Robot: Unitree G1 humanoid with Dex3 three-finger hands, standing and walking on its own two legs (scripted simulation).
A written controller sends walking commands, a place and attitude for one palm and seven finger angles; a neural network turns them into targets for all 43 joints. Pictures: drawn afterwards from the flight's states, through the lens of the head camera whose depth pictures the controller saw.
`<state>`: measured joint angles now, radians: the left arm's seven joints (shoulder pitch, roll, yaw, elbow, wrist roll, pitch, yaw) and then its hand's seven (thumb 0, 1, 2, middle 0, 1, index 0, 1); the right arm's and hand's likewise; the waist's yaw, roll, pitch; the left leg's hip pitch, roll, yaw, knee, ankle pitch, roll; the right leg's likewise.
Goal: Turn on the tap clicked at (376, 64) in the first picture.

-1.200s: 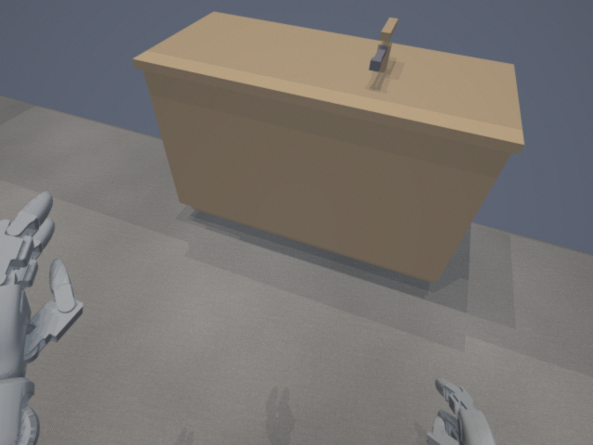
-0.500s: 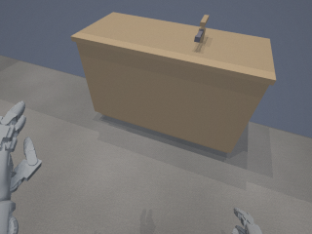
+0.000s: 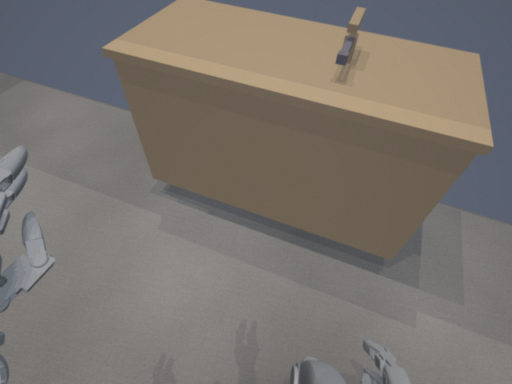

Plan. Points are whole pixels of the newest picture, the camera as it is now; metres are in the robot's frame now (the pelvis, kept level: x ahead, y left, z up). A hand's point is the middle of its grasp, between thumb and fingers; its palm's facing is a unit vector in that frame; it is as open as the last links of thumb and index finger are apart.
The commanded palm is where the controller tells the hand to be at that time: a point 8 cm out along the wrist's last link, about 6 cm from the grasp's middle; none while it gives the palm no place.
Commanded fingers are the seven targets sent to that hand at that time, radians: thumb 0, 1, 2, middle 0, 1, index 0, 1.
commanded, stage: walk to a spot facing it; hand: left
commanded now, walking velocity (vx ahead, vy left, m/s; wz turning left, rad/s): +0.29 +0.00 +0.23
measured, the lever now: (342, 58) +0.92 -0.22 +0.05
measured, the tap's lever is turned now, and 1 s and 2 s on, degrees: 0 0 0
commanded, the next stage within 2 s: turn to face it in 0.10 s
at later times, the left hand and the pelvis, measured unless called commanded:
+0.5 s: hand (114, 175) +0.33 +0.20 +0.18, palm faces +0.48 -0.77 -0.42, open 7.4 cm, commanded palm +0.29 +0.23 +0.18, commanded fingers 0.00 0.90 0.90 -0.20 -0.30 -0.20 -0.30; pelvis +0.14 -0.05 -0.01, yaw +2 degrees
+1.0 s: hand (221, 137) +0.42 +0.07 +0.17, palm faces +0.11 -0.83 -0.54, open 7.4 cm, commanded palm +0.38 +0.14 +0.18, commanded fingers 0.00 0.90 0.90 -0.20 -0.30 -0.20 -0.30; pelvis +0.14 -0.08 -0.01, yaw -17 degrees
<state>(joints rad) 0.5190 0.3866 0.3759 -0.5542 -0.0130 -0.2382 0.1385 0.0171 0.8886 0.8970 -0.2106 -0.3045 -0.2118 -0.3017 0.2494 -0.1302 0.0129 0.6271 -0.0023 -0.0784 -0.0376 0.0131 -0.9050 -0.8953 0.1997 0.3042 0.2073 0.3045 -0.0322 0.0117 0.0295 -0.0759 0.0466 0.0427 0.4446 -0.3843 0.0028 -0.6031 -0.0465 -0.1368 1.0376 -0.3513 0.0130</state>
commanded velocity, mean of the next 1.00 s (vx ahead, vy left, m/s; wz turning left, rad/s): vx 0.03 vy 0.00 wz -0.41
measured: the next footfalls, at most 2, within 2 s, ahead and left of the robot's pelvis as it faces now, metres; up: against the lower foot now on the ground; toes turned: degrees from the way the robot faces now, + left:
right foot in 0.14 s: +0.21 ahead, -0.16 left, +0.00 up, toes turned -18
left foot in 0.56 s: +0.21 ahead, +0.10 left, +0.00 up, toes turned +8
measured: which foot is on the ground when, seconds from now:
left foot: down 0.00-0.14, up 0.16-0.54, down 0.56-0.86, up 0.88-1.00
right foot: up 0.00-0.12, down 0.14-1.00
